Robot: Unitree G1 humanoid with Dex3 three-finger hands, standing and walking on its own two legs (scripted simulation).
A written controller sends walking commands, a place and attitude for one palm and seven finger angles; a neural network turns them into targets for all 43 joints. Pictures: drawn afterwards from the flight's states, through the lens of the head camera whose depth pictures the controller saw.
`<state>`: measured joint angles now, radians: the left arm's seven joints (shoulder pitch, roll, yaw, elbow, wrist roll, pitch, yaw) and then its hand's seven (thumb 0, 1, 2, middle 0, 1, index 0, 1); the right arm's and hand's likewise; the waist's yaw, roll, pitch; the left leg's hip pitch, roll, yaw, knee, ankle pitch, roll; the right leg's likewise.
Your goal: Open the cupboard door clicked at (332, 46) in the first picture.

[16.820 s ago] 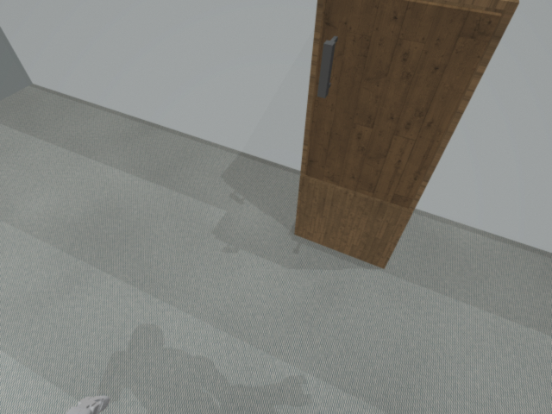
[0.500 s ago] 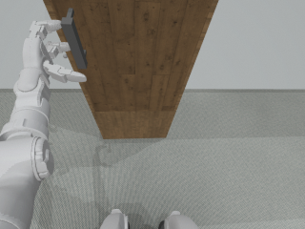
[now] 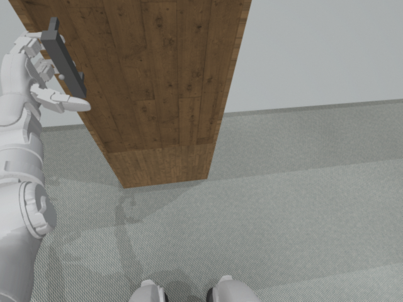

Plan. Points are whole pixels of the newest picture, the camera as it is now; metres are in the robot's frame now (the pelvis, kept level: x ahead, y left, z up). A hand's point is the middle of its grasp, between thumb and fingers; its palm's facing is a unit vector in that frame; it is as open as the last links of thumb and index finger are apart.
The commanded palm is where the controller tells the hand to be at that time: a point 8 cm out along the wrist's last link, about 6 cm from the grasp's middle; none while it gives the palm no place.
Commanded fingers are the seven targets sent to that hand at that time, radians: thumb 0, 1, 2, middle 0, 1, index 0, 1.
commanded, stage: move the hooked fingers beside the handle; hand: left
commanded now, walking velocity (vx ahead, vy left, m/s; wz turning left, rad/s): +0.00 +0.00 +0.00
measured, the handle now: (68, 60) +0.56 +0.21 +0.11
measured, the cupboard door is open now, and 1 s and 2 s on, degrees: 0 0 0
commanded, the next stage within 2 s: slide the fingers in behind the handle in 1.82 s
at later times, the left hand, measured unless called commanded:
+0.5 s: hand (35, 81) +0.51 +0.25 +0.11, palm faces +0.04 -1.00 +0.00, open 14.0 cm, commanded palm +0.49 +0.30 +0.11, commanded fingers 0.00 -0.50 0.30 -0.30 -1.20 -0.30 -1.20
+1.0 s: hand (22, 80) +0.51 +0.27 +0.11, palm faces +0.04 -1.00 -0.01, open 14.0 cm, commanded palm +0.49 +0.32 +0.10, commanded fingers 0.00 -0.50 0.30 -0.30 -1.20 -0.30 -1.20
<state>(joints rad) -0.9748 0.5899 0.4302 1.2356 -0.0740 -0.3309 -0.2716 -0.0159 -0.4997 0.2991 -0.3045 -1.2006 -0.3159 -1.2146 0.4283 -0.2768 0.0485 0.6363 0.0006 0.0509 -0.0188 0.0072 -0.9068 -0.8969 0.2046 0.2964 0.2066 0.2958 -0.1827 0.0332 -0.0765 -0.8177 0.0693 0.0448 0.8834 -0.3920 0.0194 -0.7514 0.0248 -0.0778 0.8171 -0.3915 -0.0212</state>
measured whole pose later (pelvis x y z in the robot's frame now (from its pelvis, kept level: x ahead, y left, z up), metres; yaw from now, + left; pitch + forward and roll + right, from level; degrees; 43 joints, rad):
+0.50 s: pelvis +0.01 +0.01 +0.00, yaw +0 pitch +19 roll -3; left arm -0.94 0.65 0.44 1.21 -0.11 -0.31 -0.36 -0.02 -0.50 0.30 -0.31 -1.20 -0.30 -1.20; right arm 0.42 -0.29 0.05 0.63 0.00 0.07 -0.03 0.01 -0.91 -0.90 0.20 0.30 0.21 0.30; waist -0.17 0.02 -0.09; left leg -0.82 0.07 0.04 0.89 -0.40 0.03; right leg -0.74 0.02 -0.08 0.80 -0.39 -0.01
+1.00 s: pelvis +0.01 +0.02 +0.00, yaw -1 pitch +20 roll -4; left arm -0.94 0.71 0.49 1.22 -0.10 -0.30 -0.40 -0.02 -0.50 0.30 -0.30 -1.20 -0.29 -1.20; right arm 0.43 -0.28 0.06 0.62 0.00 0.09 -0.03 0.01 -0.91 -0.90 0.21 0.30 0.21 0.30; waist -0.18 0.02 -0.09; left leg -0.84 0.07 0.04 0.91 -0.42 0.04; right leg -0.76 0.02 -0.07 0.80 -0.39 0.00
